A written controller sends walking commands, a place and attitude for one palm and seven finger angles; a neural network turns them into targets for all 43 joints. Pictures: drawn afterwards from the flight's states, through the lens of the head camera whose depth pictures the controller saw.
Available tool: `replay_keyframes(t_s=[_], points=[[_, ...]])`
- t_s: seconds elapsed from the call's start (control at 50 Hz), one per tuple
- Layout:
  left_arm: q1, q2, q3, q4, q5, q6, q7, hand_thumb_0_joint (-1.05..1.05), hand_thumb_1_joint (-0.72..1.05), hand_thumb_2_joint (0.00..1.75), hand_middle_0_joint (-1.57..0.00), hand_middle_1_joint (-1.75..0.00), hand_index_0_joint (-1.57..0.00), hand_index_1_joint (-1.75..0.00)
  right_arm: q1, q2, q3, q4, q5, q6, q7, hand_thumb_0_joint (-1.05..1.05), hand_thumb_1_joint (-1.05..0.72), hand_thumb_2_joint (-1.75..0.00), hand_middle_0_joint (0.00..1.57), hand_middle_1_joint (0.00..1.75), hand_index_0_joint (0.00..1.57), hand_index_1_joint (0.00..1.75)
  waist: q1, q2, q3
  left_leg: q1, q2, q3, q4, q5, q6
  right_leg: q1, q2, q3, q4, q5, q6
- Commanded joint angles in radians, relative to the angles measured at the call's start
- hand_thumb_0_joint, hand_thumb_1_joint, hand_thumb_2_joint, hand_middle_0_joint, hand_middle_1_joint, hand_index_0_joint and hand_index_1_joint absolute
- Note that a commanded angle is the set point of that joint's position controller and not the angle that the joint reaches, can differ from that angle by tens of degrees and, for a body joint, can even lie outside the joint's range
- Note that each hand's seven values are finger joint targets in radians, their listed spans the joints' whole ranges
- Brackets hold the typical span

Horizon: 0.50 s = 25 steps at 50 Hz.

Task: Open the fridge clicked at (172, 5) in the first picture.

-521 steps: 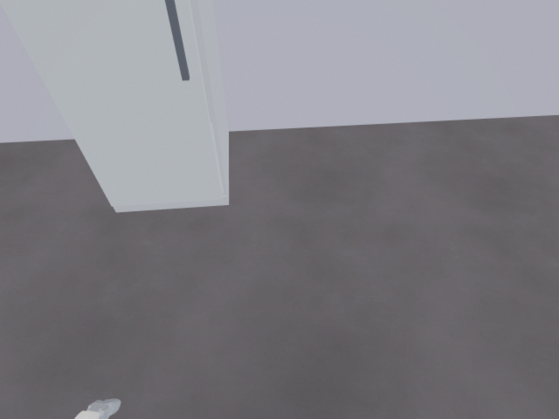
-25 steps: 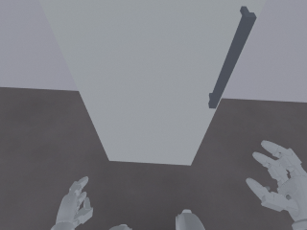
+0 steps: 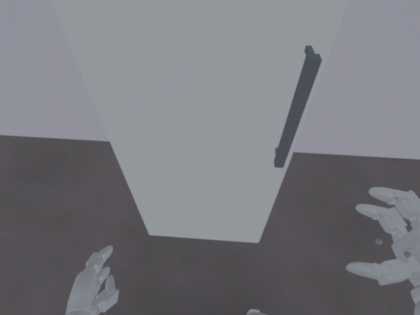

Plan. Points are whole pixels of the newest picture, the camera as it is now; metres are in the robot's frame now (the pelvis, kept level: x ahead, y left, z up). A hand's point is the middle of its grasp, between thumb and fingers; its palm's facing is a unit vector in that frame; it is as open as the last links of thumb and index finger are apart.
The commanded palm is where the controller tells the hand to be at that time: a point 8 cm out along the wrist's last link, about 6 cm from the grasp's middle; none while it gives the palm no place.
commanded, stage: raise the hand to about handle height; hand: right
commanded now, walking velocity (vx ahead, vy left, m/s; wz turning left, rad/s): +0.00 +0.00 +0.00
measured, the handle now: (291, 115) +0.50 -0.16 +0.12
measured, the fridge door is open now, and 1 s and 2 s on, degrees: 0 0 0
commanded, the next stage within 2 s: move the hooked fingers beside the handle in 0.94 s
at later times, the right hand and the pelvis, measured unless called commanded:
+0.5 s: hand (409, 207) +0.26 -0.28 +0.14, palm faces +0.08 +1.00 -0.05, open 14.0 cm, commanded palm +0.23 -0.32 +0.15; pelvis -0.01 +0.00 +0.02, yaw -1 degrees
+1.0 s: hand (393, 204) +0.27 -0.26 +0.14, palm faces +0.08 +1.00 -0.03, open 14.0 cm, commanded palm +0.24 -0.31 +0.15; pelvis +0.00 +0.01 +0.02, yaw +0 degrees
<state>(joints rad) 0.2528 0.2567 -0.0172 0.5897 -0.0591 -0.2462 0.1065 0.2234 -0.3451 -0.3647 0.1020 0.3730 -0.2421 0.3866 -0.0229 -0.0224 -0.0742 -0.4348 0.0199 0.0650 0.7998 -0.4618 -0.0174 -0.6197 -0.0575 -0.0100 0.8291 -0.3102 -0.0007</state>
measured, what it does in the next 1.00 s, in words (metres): stands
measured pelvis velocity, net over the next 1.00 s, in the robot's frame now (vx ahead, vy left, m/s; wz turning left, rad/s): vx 0.00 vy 0.01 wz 0.00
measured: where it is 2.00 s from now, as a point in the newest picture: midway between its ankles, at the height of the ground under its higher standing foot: outside the picture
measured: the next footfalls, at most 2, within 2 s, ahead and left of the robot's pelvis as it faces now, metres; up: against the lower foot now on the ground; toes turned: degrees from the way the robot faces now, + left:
none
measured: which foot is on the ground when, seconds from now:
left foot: down 0.00-1.00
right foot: down 0.00-1.00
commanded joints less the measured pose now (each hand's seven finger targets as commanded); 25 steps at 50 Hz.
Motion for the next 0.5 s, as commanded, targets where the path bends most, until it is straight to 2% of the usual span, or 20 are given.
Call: replay_keyframes(t_s=[0.0, 0.04, 0.12, 0.16, 0.18, 0.2, 0.26, 0.32, 0.34, 0.36, 0.38, 0.4, 0.42, 0.44, 0.46, 0.48], points=[[-0.064, 0.135, 0.042, -0.151, -0.001, -0.048, 0.013, 0.00, 0.90, 0.90, -0.20, -0.30, -0.20, -0.30, -0.177, -0.221, -0.103, -0.173, 0.023, -0.009, 0.007, 0.00, 0.48, -0.31, 0.30, 1.18, 0.30, 1.18, 0.003, -0.066, -0.131, -0.091, -0.054, 0.006, -0.176, 0.165, 0.022, 0.283, 0.036, 0.039, -0.173, 0.071, -0.022], [-0.069, 0.135, 0.037, -0.153, -0.002, -0.045, 0.017, 0.00, 0.90, 0.90, -0.20, -0.30, -0.20, -0.30, -0.226, -0.233, -0.110, -0.162, 0.023, 0.013, 0.009, 0.00, 0.50, -0.30, 0.30, 1.20, 0.30, 1.20, 0.004, -0.068, -0.121, -0.084, -0.055, 0.009, -0.189, 0.146, 0.022, 0.292, 0.038, 0.046, -0.191, 0.048, -0.021], [-0.075, 0.133, 0.028, -0.157, -0.002, -0.045, 0.020, 0.00, 0.90, 0.90, -0.20, -0.30, -0.20, -0.30, -0.295, -0.255, -0.115, -0.173, 0.012, 0.034, 0.015, 0.00, 0.50, -0.30, 0.30, 1.20, 0.30, 1.20, 0.000, -0.090, -0.147, -0.052, -0.058, 0.011, -0.204, 0.161, 0.028, 0.344, 0.036, 0.050, -0.214, 0.066, -0.021], [-0.074, 0.135, 0.025, -0.154, -0.002, -0.044, 0.021, 0.00, 0.90, 0.90, -0.20, -0.30, -0.20, -0.30, -0.315, -0.270, -0.126, -0.148, 0.014, 0.049, 0.015, 0.00, 0.50, -0.30, 0.30, 1.20, 0.30, 1.20, 0.000, -0.074, -0.125, -0.041, -0.060, 0.011, -0.221, 0.156, 0.029, 0.340, 0.037, 0.051, -0.224, 0.055, -0.021], [-0.078, 0.134, 0.023, -0.155, -0.003, -0.044, 0.021, 0.00, 0.90, 0.90, -0.20, -0.30, -0.20, -0.30, -0.338, -0.274, -0.128, -0.158, 0.014, 0.053, 0.017, 0.00, 0.50, -0.30, 0.30, 1.20, 0.30, 1.20, 0.000, -0.081, -0.139, -0.031, -0.058, 0.011, -0.224, 0.164, 0.028, 0.350, 0.039, 0.051, -0.229, 0.063, -0.021], [-0.079, 0.134, 0.021, -0.153, -0.003, -0.044, 0.023, 0.00, 0.90, 0.90, -0.20, -0.30, -0.20, -0.30, -0.346, -0.281, -0.134, -0.140, 0.015, 0.061, 0.019, 0.00, 0.50, -0.30, 0.30, 1.20, 0.30, 1.20, 0.001, -0.062, -0.137, -0.028, -0.058, 0.011, -0.231, 0.161, 0.027, 0.354, 0.038, 0.053, -0.235, 0.060, -0.021], [-0.080, 0.138, 0.018, -0.148, -0.005, -0.043, 0.026, 0.00, 0.90, 0.90, -0.20, -0.30, -0.20, -0.30, -0.379, -0.304, -0.145, -0.107, 0.016, 0.084, 0.031, 0.00, 0.50, -0.30, 0.30, 1.20, 0.30, 1.20, -0.003, -0.059, -0.122, -0.012, -0.057, 0.006, -0.253, 0.161, 0.028, 0.358, 0.040, 0.048, -0.243, 0.059, -0.023], [-0.087, 0.135, 0.014, -0.149, -0.009, -0.046, 0.030, 0.00, 0.90, 0.90, -0.20, -0.30, -0.20, -0.30, -0.437, -0.315, -0.144, -0.116, 0.011, 0.098, 0.036, 0.00, 0.50, -0.30, 0.30, 1.20, 0.30, 1.20, 0.000, -0.088, -0.131, -0.005, -0.055, 0.007, -0.264, 0.153, 0.028, 0.385, 0.043, 0.054, -0.265, 0.048, -0.021], [-0.091, 0.133, 0.013, -0.148, -0.010, -0.049, 0.031, 0.00, 0.90, 0.90, -0.20, -0.30, -0.20, -0.30, -0.457, -0.316, -0.140, -0.127, 0.009, 0.100, 0.038, 0.00, 0.50, -0.30, 0.30, 1.20, 0.30, 1.20, 0.001, -0.118, -0.128, -0.006, -0.055, 0.007, -0.268, 0.156, 0.029, 0.401, 0.042, 0.051, -0.269, 0.048, -0.020], [-0.085, 0.135, 0.013, -0.147, -0.007, -0.050, 0.031, 0.00, 0.90, 0.90, -0.20, -0.30, -0.20, -0.30, -0.460, -0.335, -0.157, -0.114, 0.014, 0.104, 0.039, 0.00, 0.50, -0.30, 0.30, 1.20, 0.30, 1.20, -0.002, -0.075, -0.128, 0.015, -0.056, 0.005, -0.278, 0.168, 0.030, 0.394, 0.042, 0.053, -0.268, 0.062, -0.023], [-0.085, 0.138, 0.013, -0.146, -0.010, -0.050, 0.033, 0.00, 0.90, 0.90, -0.20, -0.30, -0.20, -0.30, -0.463, -0.340, -0.161, -0.102, 0.012, 0.112, 0.042, 0.00, 0.50, -0.30, 0.30, 1.20, 0.30, 1.20, -0.002, -0.068, -0.135, 0.017, -0.055, 0.003, -0.282, 0.174, 0.027, 0.397, 0.043, 0.049, -0.270, 0.070, -0.024], [-0.087, 0.136, 0.012, -0.143, -0.011, -0.052, 0.033, 0.00, 0.90, 0.90, -0.20, -0.30, -0.20, -0.30, -0.478, -0.340, -0.159, -0.105, 0.012, 0.115, 0.045, 0.00, 0.50, -0.30, 0.30, 1.20, 0.30, 1.20, -0.003, -0.092, -0.131, 0.019, -0.054, 0.004, -0.284, 0.177, 0.029, 0.407, 0.044, 0.049, -0.274, 0.074, -0.022], [-0.083, 0.137, 0.013, -0.143, -0.011, -0.052, 0.034, 0.00, 0.90, 0.90, -0.20, -0.30, -0.20, -0.30, -0.485, -0.357, -0.174, -0.087, 0.012, 0.123, 0.045, 0.00, 0.50, -0.30, 0.30, 1.20, 0.30, 1.20, -0.005, -0.081, -0.130, 0.023, -0.054, 0.006, -0.288, 0.173, 0.028, 0.403, 0.045, 0.052, -0.281, 0.068, -0.022], [-0.083, 0.136, 0.013, -0.142, -0.012, -0.050, 0.033, 0.00, 0.90, 0.90, -0.20, -0.30, -0.20, -0.30, -0.455, -0.328, -0.159, -0.044, 0.014, 0.135, 0.050, 0.00, 0.50, -0.30, 0.30, 1.20, 0.30, 1.20, -0.004, -0.071, -0.109, 0.015, -0.054, 0.007, -0.293, 0.169, 0.026, 0.398, 0.046, 0.049, -0.284, 0.062, -0.021], [-0.076, 0.139, 0.015, -0.142, -0.014, -0.049, 0.031, 0.00, 0.90, 0.90, -0.20, -0.30, -0.20, -0.30, -0.431, -0.314, -0.148, -0.017, 0.018, 0.141, 0.054, 0.00, 0.50, -0.30, 0.30, 1.20, 0.30, 1.20, -0.006, -0.027, -0.097, 0.027, -0.055, 0.003, -0.305, 0.172, 0.026, 0.384, 0.046, 0.045, -0.280, 0.067, -0.024], [-0.079, 0.140, 0.017, -0.144, -0.015, -0.049, 0.028, 0.00, 0.90, 0.90, -0.20, -0.30, -0.20, -0.30, -0.425, -0.310, -0.145, -0.011, 0.020, 0.146, 0.061, 0.00, 0.50, -0.30, 0.30, 1.20, 0.30, 1.20, -0.005, -0.035, -0.094, 0.020, -0.051, -0.004, -0.307, 0.180, 0.022, 0.383, 0.049, 0.039, -0.276, 0.072, -0.025]])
